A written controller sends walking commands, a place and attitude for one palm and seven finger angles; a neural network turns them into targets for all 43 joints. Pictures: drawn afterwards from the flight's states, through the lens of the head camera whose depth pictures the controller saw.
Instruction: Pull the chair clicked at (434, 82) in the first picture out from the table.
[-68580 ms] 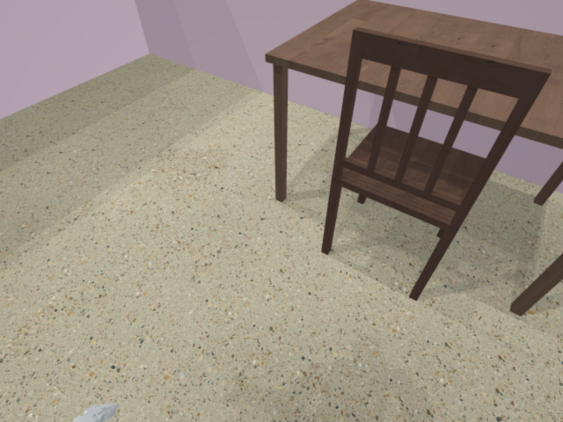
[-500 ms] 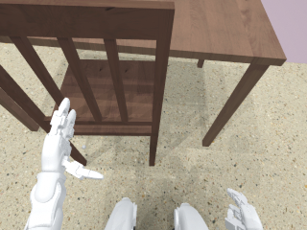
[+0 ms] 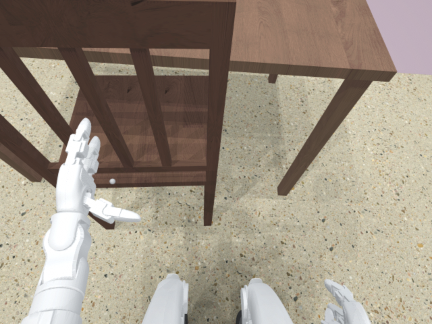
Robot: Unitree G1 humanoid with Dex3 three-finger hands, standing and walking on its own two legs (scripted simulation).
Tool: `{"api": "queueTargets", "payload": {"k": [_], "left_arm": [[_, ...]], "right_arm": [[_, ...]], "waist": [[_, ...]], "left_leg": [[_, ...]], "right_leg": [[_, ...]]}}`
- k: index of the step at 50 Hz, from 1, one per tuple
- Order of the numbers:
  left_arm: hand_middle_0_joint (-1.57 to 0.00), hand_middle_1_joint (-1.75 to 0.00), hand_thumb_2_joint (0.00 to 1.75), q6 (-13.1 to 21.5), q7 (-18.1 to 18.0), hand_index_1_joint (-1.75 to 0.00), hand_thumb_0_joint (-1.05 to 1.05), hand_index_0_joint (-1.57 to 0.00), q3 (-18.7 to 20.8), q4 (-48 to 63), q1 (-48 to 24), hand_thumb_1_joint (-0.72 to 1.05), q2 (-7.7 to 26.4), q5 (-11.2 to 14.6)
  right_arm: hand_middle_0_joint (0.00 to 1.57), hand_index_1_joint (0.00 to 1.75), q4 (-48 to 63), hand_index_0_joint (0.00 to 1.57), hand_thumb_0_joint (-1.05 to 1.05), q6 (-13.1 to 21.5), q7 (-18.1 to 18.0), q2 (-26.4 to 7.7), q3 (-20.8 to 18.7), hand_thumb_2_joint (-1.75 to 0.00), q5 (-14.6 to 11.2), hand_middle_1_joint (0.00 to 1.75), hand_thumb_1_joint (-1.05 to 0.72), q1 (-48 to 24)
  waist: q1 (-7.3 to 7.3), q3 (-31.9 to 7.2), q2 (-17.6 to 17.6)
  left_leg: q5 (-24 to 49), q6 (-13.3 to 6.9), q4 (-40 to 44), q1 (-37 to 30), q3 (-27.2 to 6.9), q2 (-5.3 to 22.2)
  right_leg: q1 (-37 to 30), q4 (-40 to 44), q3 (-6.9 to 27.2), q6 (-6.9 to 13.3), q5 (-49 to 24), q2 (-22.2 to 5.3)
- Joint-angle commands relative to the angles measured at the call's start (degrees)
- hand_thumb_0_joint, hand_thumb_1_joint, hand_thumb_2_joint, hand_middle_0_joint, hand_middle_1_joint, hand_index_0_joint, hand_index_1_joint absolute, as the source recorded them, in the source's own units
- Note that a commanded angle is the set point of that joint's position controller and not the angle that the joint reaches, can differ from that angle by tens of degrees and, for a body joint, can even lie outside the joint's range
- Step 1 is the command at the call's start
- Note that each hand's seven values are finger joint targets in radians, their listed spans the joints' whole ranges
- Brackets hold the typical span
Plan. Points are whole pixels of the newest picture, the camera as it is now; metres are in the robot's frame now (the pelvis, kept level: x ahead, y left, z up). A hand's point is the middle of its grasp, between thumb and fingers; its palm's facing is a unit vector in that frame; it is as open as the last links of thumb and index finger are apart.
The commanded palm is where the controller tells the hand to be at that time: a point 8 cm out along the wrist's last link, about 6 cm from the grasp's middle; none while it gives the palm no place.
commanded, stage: push the fingers through the gap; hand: left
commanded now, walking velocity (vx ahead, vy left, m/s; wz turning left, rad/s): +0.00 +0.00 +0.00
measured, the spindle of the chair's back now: (107, 121) +0.47 +0.22 +0.05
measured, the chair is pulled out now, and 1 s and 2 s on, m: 0.02 0.02 0.03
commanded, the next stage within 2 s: hook a spindle and tug to test in 0.94 s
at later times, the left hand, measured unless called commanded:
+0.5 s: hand (113, 157) +0.41 +0.20 +0.02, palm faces +0.07 -1.00 -0.03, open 16.9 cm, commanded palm +0.39 +0.25 +0.02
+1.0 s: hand (114, 153) +0.42 +0.20 +0.02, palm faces +0.10 -0.99 -0.03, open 16.9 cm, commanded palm +0.39 +0.24 +0.02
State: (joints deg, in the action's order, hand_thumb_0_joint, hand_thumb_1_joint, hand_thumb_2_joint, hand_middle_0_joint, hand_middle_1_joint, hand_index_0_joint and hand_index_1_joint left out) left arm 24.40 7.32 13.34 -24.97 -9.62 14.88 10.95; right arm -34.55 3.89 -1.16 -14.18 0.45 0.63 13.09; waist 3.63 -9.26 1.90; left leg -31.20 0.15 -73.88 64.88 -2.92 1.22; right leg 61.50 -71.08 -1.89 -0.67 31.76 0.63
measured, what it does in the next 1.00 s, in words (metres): stands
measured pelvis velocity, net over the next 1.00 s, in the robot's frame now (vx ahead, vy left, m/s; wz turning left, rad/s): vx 0.00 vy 0.01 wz -0.02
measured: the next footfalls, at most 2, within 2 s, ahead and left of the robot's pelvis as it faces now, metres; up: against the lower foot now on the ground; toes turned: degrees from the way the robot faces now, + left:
none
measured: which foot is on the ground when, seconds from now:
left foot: down 0.00-1.00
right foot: down 0.00-1.00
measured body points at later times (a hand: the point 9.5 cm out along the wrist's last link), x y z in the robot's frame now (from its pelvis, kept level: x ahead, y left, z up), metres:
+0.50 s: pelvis +0.00 +0.01 +0.00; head +0.12 +0.03 +0.43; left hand +0.40 +0.26 +0.02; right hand +0.10 -0.25 -0.12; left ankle +0.03 +0.12 -0.62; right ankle +0.02 -0.13 -0.62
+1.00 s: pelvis +0.00 +0.01 +0.00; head +0.12 +0.03 +0.43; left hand +0.40 +0.25 +0.03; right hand +0.09 -0.25 -0.12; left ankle +0.03 +0.12 -0.62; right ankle +0.02 -0.13 -0.62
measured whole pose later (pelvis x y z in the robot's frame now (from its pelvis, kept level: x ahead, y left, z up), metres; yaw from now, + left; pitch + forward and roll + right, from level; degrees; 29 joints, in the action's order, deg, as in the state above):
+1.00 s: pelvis +0.00 +0.01 +0.00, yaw -1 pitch +24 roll -4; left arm 28.4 7.0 17.7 -40.8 -24.2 17.0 8.3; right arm -36.2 0.5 0.6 -13.7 0.6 1.3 15.0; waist 5.3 -9.5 1.6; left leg -31.1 -0.7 -73.9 66.8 -2.2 1.4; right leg 63.4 -70.4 -1.1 -1.5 31.0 0.8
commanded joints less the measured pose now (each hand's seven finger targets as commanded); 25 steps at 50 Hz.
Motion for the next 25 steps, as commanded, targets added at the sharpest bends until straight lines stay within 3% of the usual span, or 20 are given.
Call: {"api": "queueTargets", "payload": {"k": [1, 2, 3, 5, 6, 11, 12, 16, 17, 19, 21, 25], "left_arm": [[-0.06, -0.08, 0.30, 6.56, -0.27, -0.08, 0.00, -0.06, 2.38, 9.34, -16.07, -0.50, 8.93, 0.05], [-0.06, -0.08, 0.30, 6.01, -0.10, -0.08, 0.00, -0.06, 1.80, 5.85, -16.65, -0.50, 7.91, -0.21], [-0.06, -0.08, 0.30, 5.59, 0.06, -0.08, 0.00, -0.06, 3.15, 3.76, -17.26, -0.50, 9.11, -0.43], [-0.06, -0.08, 0.30, 4.22, 0.74, -0.08, 0.00, -0.06, 2.13, 0.84, -17.84, -0.50, 8.24, -0.86], [-0.06, -0.08, 0.30, 3.78, 0.88, -0.08, 0.00, -0.06, 3.44, 0.27, -18.68, -0.50, 9.47, -0.86], [-0.06, -0.08, 0.30, 5.51, 0.53, -0.08, 0.00, -0.06, 7.95, 5.80, -24.46, -0.50, 14.94, -0.09], [-0.06, -0.08, 0.30, 6.07, 0.32, -0.08, 0.00, -0.06, 7.42, 6.68, -24.42, -0.50, 13.93, 0.06], [-0.06, -0.08, 0.30, 7.37, -0.09, -0.08, 0.00, -0.06, 6.44, 3.65, -25.55, -0.50, 13.10, -0.69], [-0.06, -0.08, 0.30, 6.92, 0.24, -0.08, 0.00, -0.06, 4.53, 0.84, -24.99, -0.50, 10.75, -1.00], [-0.06, -0.08, 0.30, 5.56, 1.00, -0.08, 0.00, -0.06, 3.66, -4.44, -26.60, -0.50, 9.92, -1.35], [-0.06, -0.08, 0.30, 4.60, 1.84, -0.08, 0.00, -0.06, 4.04, -8.26, -28.96, -0.50, 10.75, -1.60], [-0.06, -0.08, 0.30, 5.26, 2.42, -0.08, 0.00, -0.06, 6.94, -7.11, -35.40, -0.50, 14.70, -1.22]], "right_arm": [[0.20, 0.30, 4.44, 0.20, 0.00, 2.56, -0.78, -8.64, -3.20, -0.90, 0.05, 0.30, -0.90, 2.11], [0.20, 0.30, 3.93, 0.20, 0.00, 2.38, -0.65, -8.71, -3.14, -0.90, 0.06, 0.30, -0.90, 2.13], [0.20, 0.30, 3.62, 0.20, 0.00, 2.11, -0.63, -9.05, -3.31, -0.90, -0.02, 0.30, -0.90, 2.30], [0.20, 0.30, 4.17, 0.20, 0.00, 1.50, -0.33, -9.28, -3.24, -0.90, -0.16, 0.30, -0.90, 2.58], [0.20, 0.30, 4.47, 0.20, 0.00, 1.28, -0.38, -9.45, -3.33, -0.90, -0.21, 0.30, -0.90, 2.74], [0.20, 0.30, 5.15, 0.20, 0.00, 0.77, -0.61, -9.22, -3.34, -0.90, -0.02, 0.30, -0.90, 3.37], [0.20, 0.30, 5.23, 0.20, 0.00, 0.74, -0.43, -8.77, -3.28, -0.90, 0.12, 0.30, -0.90, 3.39], [0.20, 0.30, 3.75, 0.20, 0.00, 0.86, -0.14, -8.92, -3.24, -0.90, 0.34, 0.30, -0.90, 4.16], [0.20, 0.30, 3.46, 0.20, 0.00, 0.71, 0.04, -8.90, -3.24, -0.90, 0.28, 0.30, -0.90, 4.14], [0.20, 0.30, 2.74, 0.20, 0.00, 0.30, 0.14, -9.33, -3.29, -0.90, 0.15, 0.30, -0.90, 4.65], [0.20, 0.30, 2.65, 0.20, 0.00, -0.03, -0.02, -9.84, -3.25, -0.90, 0.03, 0.30, -0.90, 5.09], [0.20, 0.30, 2.96, 0.20, 0.00, -0.47, -0.33, -10.07, -3.31, -0.90, 0.11, 0.30, -0.90, 5.59]], "waist": [[1.41, -20.99, 2.50], [1.87, -19.38, 1.11], [1.57, -18.73, 1.27], [1.43, -18.48, 1.27], [1.17, -19.10, 1.62], [0.00, -27.28, 3.36], [-0.11, -28.06, 4.67], [1.22, -25.80, 4.33], [1.85, -23.64, 3.38], [2.92, -20.23, 1.61], [3.11, -18.60, 1.57], [2.38, -23.27, 2.46]], "left_leg": [[18.19, -0.88, 8.83, -17.92, 0.21, -0.66], [15.92, -0.83, 8.86, -16.12, 0.24, -0.76], [14.99, -0.77, 8.89, -15.43, 0.29, -0.73], [13.77, -0.78, 9.41, -15.00, 0.52, -0.94], [14.05, -0.88, 9.37, -14.89, 0.73, -0.96], [20.63, -0.73, 9.01, -19.35, 0.65, -0.69], [22.11, -0.69, 8.94, -20.25, 0.83, -0.86], [22.49, -0.42, 8.64, -20.47, 0.09, -0.33], [21.01, -0.31, 8.87, -19.85, -0.05, -0.32], [16.74, -0.58, 8.79, -16.51, 0.20, -0.45], [13.76, -0.81, 8.88, -14.85, 0.11, -0.64], [15.39, -0.86, 8.60, -16.79, 0.00, -0.61]], "right_leg": [[-7.63, 9.08, -0.61, 2.23, -14.84, 1.19], [-7.14, 9.19, -0.80, 2.10, -13.38, 1.02], [-6.33, 9.11, -0.77, 2.20, -12.67, 1.03], [-6.57, 9.52, -0.75, 2.35, -11.73, 0.98], [-7.05, 9.56, -0.59, 2.40, -12.05, 0.95], [-10.84, 8.44, -0.06, 2.38, -17.52, 1.06], [-11.46, 8.58, 0.10, 2.28, -18.84, 1.05], [-8.30, 8.06, -0.61, 2.36, -17.95, 1.43], [-6.79, 8.33, -1.01, 2.31, -16.49, 1.40], [-5.61, 9.12, -0.90, 2.18, -13.79, 1.38], [-4.13, 9.44, -0.74, 2.32, -11.10, 1.36], [-5.28, 9.11, -0.49, 2.45, -11.90, 1.17]]}}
